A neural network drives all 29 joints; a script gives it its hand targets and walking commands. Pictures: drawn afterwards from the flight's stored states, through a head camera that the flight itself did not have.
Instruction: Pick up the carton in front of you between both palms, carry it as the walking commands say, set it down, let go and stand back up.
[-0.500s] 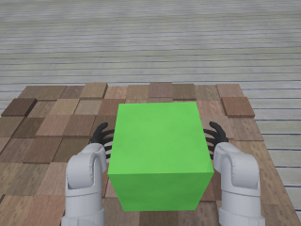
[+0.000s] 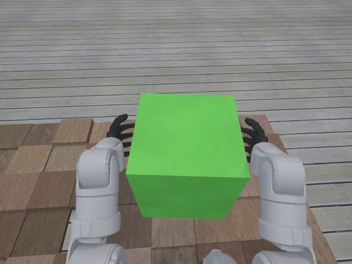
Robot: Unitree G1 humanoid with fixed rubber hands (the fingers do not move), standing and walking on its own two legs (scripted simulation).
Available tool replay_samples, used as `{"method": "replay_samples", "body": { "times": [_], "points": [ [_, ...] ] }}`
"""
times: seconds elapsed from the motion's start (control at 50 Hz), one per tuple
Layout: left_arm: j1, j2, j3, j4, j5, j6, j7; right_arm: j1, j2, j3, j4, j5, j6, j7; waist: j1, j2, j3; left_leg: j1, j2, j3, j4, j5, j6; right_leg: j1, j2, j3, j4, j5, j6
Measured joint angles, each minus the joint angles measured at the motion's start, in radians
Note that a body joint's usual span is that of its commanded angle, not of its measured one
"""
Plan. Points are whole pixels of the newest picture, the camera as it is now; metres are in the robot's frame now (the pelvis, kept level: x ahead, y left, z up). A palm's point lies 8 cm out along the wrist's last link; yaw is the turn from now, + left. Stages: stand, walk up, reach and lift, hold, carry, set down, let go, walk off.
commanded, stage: carry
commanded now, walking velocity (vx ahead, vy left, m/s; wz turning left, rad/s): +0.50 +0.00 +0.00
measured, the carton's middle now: (185, 160) +0.34 -0.02 +0.04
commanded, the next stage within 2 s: none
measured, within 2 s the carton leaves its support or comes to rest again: neither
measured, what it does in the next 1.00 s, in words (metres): goes down: right foot, then left foot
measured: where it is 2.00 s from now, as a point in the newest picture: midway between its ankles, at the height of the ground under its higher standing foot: (175, 119)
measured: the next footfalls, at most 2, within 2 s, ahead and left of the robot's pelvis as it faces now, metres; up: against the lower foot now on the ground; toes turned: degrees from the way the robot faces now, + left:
right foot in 0.10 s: +0.25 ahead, -0.13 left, +0.01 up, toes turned -7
left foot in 0.52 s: +0.51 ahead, +0.08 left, +0.00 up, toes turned +5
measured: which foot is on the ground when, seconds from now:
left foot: down 0.00-0.14, up 0.16-0.50, down 0.52-1.00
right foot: up 0.00-0.08, down 0.10-0.52, up 0.54-0.90, down 0.92-1.00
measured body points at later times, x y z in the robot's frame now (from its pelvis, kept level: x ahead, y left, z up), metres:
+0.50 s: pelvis +0.33 -0.01 -0.02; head +0.38 -0.01 +0.43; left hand +0.72 +0.16 +0.13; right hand +0.74 -0.14 +0.14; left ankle +0.47 +0.08 -0.74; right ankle +0.21 -0.12 -0.73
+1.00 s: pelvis +0.67 -0.03 -0.03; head +0.69 -0.03 +0.42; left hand +0.98 +0.12 +0.09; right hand +0.97 -0.19 +0.08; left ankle +0.48 +0.07 -0.72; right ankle +0.74 -0.13 -0.77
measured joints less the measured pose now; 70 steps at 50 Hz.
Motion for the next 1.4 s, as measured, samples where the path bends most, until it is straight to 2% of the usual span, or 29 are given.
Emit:
{"method": "replay_samples", "body": {
  "times": [0.1,0.12,0.14,0.18,0.2,0.24,0.32,0.38,0.44,0.5,0.52,0.54,0.58,0.6,0.64,0.74,0.82,0.9,0.96,0.98,1.02,1.06,1.08,1.16,1.24,1.28,1.32,1.34,1.4],
  "points": [
    [-0.137,0.047,0.027,0.175,-0.014,-0.012,0.003,-0.166,-0.058,-0.003,0.194,0.022,-0.001,-0.008,0.020,0.029,-0.012,0.091,0.031,-0.013,0.090,-0.156,-0.044,0.078,0.034,-0.046,-0.158,0.053,-0.042],
    [-0.164,0.048,0.028,0.213,-0.016,-0.023,0.008,-0.199,-0.076,-0.004,0.230,0.029,-0.003,-0.009,0.037,0.068,-0.003,0.081,0.070,-0.021,0.164,-0.191,-0.044,0.091,0.061,-0.068,-0.134,0.014,-0.066],
    [-0.197,0.049,0.026,0.252,-0.016,-0.032,0.013,-0.225,-0.094,-0.011,0.256,0.037,-0.002,-0.010,0.052,0.088,0.011,0.036,0.097,-0.045,0.295,-0.151,-0.045,0.099,0.078,-0.084,-0.106,-0.030,-0.100],
    [-0.250,0.054,0.020,0.298,-0.029,-0.035,0.027,-0.267,-0.126,-0.023,0.284,0.058,0.004,-0.010,0.086,0.074,0.044,-0.103,0.069,-0.126,0.608,-0.160,-0.052,0.116,0.080,-0.082,-0.084,-0.092,-0.163],
    [-0.265,0.060,0.019,0.298,-0.041,-0.030,0.035,-0.290,-0.134,-0.029,0.291,0.064,0.010,-0.010,0.097,0.062,0.064,-0.171,0.044,-0.151,0.729,-0.160,-0.047,0.133,0.076,-0.076,-0.097,-0.066,-0.176],
    [-0.281,0.069,0.019,0.271,-0.067,-0.017,0.055,-0.334,-0.135,-0.045,0.287,0.066,0.026,-0.016,0.115,0.056,0.100,-0.293,0.019,-0.172,0.847,-0.134,-0.031,0.172,0.074,-0.066,-0.125,-0.086,-0.163],
    [-0.327,0.070,0.063,0.196,-0.097,0.006,0.077,-0.395,-0.110,-0.094,0.219,0.049,0.052,-0.027,0.138,0.046,0.147,-0.483,0.013,-0.179,0.807,-0.091,-0.028,0.250,0.075,-0.059,-0.180,-0.130,-0.144],
    [-0.354,0.057,0.096,0.158,-0.095,0.011,0.078,-0.409,-0.083,-0.127,0.160,0.027,0.061,-0.027,0.149,0.042,0.149,-0.564,0.025,-0.177,0.667,-0.039,-0.037,0.312,0.075,-0.054,-0.195,-0.180,-0.129],
    [-0.363,0.048,0.112,0.158,-0.083,0.013,0.069,-0.400,-0.061,-0.145,0.136,0.005,0.064,-0.025,0.147,0.041,0.129,-0.542,0.030,-0.164,0.381,0.127,-0.046,0.394,0.075,-0.050,-0.204,-0.243,-0.082],
    [-0.361,0.061,0.116,0.182,-0.074,0.021,0.055,-0.401,-0.048,-0.137,0.166,-0.016,0.062,-0.020,0.111,0.045,0.105,-0.417,0.016,-0.091,0.128,0.316,-0.042,0.460,0.062,-0.064,-0.101,-0.343,-0.019],
    [-0.362,0.072,0.116,0.190,-0.080,0.024,0.037,-0.404,-0.045,-0.132,0.183,-0.023,0.057,-0.017,0.092,0.044,0.096,-0.379,0.010,-0.080,0.121,0.295,-0.017,0.448,0.056,-0.055,0.002,-0.378,-0.012],
    [-0.370,0.083,0.109,0.208,-0.080,0.021,0.029,-0.398,-0.042,-0.127,0.192,-0.027,0.046,-0.015,0.069,0.016,0.097,-0.385,-0.010,-0.073,0.176,0.226,0.004,0.410,0.048,-0.010,0.144,-0.390,-0.008],
    [-0.358,0.085,0.104,0.233,-0.069,0.025,0.021,-0.374,-0.037,-0.119,0.216,-0.029,0.039,-0.014,0.038,-0.003,0.099,-0.375,-0.025,-0.070,0.232,0.137,0.027,0.302,0.078,0.069,0.424,-0.370,-0.005],
    [-0.341,0.077,0.102,0.236,-0.060,0.033,0.020,-0.352,-0.034,-0.118,0.221,-0.027,0.042,-0.013,0.028,-0.002,0.099,-0.356,-0.026,-0.072,0.224,0.125,0.024,0.251,0.089,0.080,0.511,-0.344,-0.004],
    [-0.298,0.049,0.097,0.220,-0.036,0.049,0.020,-0.296,-0.025,-0.121,0.207,-0.018,0.050,-0.012,0.016,0.006,0.105,-0.305,-0.025,-0.075,0.178,0.114,0.022,0.166,0.092,0.074,0.555,-0.285,0.002],
    [-0.151,-0.036,0.084,0.090,0.009,0.031,0.018,-0.138,0.017,-0.128,0.084,-0.006,0.023,-0.005,0.016,0.025,0.122,-0.159,-0.009,-0.078,0.030,0.096,0.017,0.047,0.068,0.037,0.277,-0.238,0.023],
    [-0.015,-0.083,0.057,-0.055,0.018,-0.012,0.014,-0.020,0.064,-0.119,-0.040,-0.011,-0.023,0.013,0.033,0.016,0.117,-0.048,-0.005,-0.075,-0.033,0.049,-0.002,0.025,0.060,0.008,0.026,-0.045,0.031],
    [0.111,-0.109,0.033,-0.202,0.008,-0.034,0.008,0.089,0.106,-0.083,-0.168,-0.017,-0.049,0.028,0.050,-0.003,0.093,0.070,-0.018,-0.069,-0.043,-0.042,-0.026,0.080,0.065,-0.029,-0.209,0.149,0.029],
    [0.164,-0.093,-0.011,-0.267,-0.001,-0.022,0.008,0.141,0.087,-0.029,-0.238,-0.020,-0.031,0.027,0.058,0.013,0.064,0.135,-0.006,-0.064,0.046,-0.141,-0.047,0.202,0.058,-0.065,-0.333,0.199,0.007],
    [0.168,-0.091,-0.017,-0.278,-0.003,-0.011,0.008,0.154,0.083,-0.019,-0.256,-0.023,-0.020,0.027,0.059,0.011,0.049,0.127,0.002,-0.062,0.135,-0.165,-0.056,0.258,0.052,-0.079,-0.362,0.182,-0.003],
    [0.161,-0.092,-0.033,-0.268,-0.003,-0.004,0.008,0.160,0.070,-0.023,-0.281,-0.024,0.005,0.026,0.074,0.048,0.029,0.028,0.038,-0.098,0.426,-0.141,-0.070,0.283,0.075,-0.099,-0.302,0.026,-0.010],
    [0.151,-0.095,-0.039,-0.256,-0.002,0.015,0.009,0.167,0.070,-0.033,-0.297,-0.027,0.032,0.026,0.087,0.041,0.022,-0.119,0.012,-0.143,0.716,-0.164,-0.068,0.303,0.069,-0.096,-0.271,0.032,-0.034],
    [0.155,-0.094,-0.041,-0.258,-0.002,0.027,0.009,0.171,0.074,-0.035,-0.302,-0.030,0.046,0.025,0.091,0.037,0.016,-0.183,0.005,-0.146,0.791,-0.161,-0.062,0.326,0.068,-0.088,-0.272,-0.003,-0.032],
    [0.169,-0.090,-0.033,-0.272,-0.007,0.065,0.010,0.170,0.078,-0.022,-0.303,-0.040,0.086,0.023,0.108,0.030,-0.008,-0.398,0.029,-0.133,0.797,-0.093,-0.056,0.430,0.066,-0.064,-0.325,-0.106,0.006],
    [0.170,-0.090,-0.020,-0.261,-0.007,0.070,0.009,0.158,0.079,-0.015,-0.277,-0.050,0.090,0.025,0.111,0.015,-0.038,-0.511,0.065,-0.101,0.559,-0.064,-0.067,0.541,0.058,-0.029,-0.378,-0.215,0.021],
    [0.166,-0.084,-0.013,-0.244,-0.005,0.074,0.009,0.149,0.081,-0.015,-0.248,-0.054,0.088,0.025,0.103,-0.001,-0.041,-0.501,0.053,-0.065,0.427,-0.033,-0.051,0.580,0.034,-0.023,-0.344,-0.264,0.036],
    [0.157,-0.061,-0.006,-0.217,-0.008,0.080,0.008,0.129,0.084,-0.008,-0.192,-0.059,0.076,0.025,0.082,-0.039,-0.036,-0.452,0.015,-0.036,0.406,0.065,-0.023,0.588,-0.017,-0.020,-0.245,-0.278,0.052],
    [0.148,-0.044,0.001,-0.198,-0.014,0.082,0.008,0.106,0.082,-0.001,-0.154,-0.063,0.071,0.024,0.063,-0.040,-0.034,-0.431,0.006,-0.036,0.412,0.011,-0.014,0.534,-0.034,-0.016,-0.105,-0.227,0.047],
    [0.080,0.006,0.010,-0.104,-0.033,0.079,0.001,0.050,0.056,0.017,-0.067,-0.048,0.061,-0.002,0.007,-0.021,0.002,-0.374,0.002,-0.048,0.383,-0.042,-0.007,0.290,0.024,0.073,0.417,-0.280,0.022]
  ]
}}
